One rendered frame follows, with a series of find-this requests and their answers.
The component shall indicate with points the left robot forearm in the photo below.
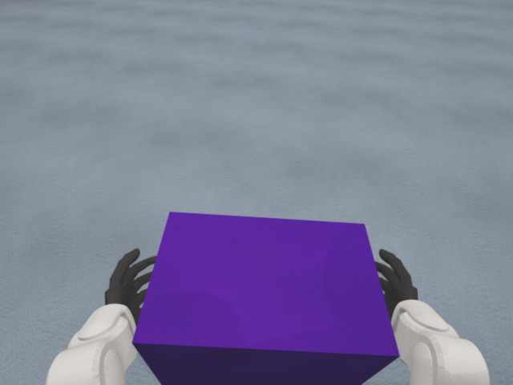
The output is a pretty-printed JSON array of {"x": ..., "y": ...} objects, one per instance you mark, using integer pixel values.
[{"x": 100, "y": 352}]

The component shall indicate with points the robot right hand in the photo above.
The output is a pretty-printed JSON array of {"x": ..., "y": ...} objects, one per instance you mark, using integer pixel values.
[{"x": 399, "y": 286}]

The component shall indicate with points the robot left hand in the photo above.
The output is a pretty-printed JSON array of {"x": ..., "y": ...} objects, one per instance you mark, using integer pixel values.
[{"x": 123, "y": 288}]

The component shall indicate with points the carton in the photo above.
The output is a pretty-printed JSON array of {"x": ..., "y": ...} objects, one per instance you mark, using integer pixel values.
[{"x": 264, "y": 301}]

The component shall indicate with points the right robot forearm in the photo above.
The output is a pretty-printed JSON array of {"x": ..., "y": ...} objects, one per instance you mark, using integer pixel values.
[{"x": 432, "y": 349}]

